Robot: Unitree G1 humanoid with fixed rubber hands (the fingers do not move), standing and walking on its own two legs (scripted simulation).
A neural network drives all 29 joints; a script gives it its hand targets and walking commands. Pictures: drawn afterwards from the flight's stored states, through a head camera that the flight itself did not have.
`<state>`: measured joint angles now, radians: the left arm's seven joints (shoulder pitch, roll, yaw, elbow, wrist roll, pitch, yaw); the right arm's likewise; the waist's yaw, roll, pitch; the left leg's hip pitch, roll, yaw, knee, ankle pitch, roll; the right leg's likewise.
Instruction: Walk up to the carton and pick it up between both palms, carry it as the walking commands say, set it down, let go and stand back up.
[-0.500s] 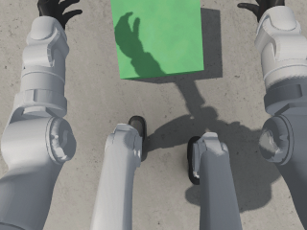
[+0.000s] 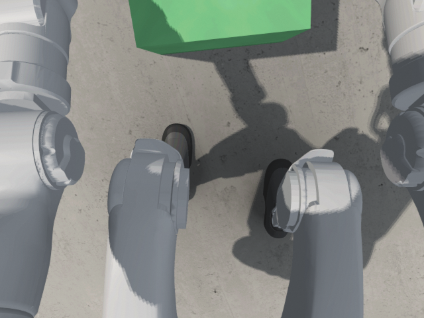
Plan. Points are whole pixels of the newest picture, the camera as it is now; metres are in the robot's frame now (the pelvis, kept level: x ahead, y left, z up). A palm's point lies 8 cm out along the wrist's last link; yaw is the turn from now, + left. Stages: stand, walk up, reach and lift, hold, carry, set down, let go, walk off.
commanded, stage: reach and lift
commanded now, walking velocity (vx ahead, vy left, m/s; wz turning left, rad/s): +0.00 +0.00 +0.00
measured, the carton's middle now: out of the picture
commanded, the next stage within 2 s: none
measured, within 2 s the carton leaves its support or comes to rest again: leaves its support in 2.00 s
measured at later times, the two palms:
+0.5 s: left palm out of the picture +0.55 +0.26 -0.24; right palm out of the picture +0.59 -0.13 -0.24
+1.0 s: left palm out of the picture +0.54 +0.25 -0.24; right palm out of the picture +0.59 -0.10 -0.23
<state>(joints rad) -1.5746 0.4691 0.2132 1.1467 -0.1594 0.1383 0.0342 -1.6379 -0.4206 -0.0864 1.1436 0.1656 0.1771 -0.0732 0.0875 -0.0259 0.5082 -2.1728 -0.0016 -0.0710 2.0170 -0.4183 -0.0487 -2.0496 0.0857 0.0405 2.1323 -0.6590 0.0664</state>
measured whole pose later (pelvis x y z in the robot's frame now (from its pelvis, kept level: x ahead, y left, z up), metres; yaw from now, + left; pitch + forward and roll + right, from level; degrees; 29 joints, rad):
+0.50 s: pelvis +0.02 +0.00 -0.04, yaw -2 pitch +35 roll +1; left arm -1.57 0.49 0.23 1.26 -0.24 0.02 0.03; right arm -1.61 -0.41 0.04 1.14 0.21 0.10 -0.09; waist 0.09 -0.02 0.52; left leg -2.30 0.07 -0.03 2.17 -0.48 -0.02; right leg -2.21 0.07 0.05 2.28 -0.69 0.05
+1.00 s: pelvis +0.01 +0.01 -0.04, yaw -2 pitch +35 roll +1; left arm -1.59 0.45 0.19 1.29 -0.22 0.03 0.04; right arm -1.69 -0.36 0.02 1.21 0.18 0.12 -0.07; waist 0.09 -0.01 0.52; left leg -2.30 0.07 -0.02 2.15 -0.45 -0.01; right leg -2.21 0.06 0.05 2.26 -0.65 0.05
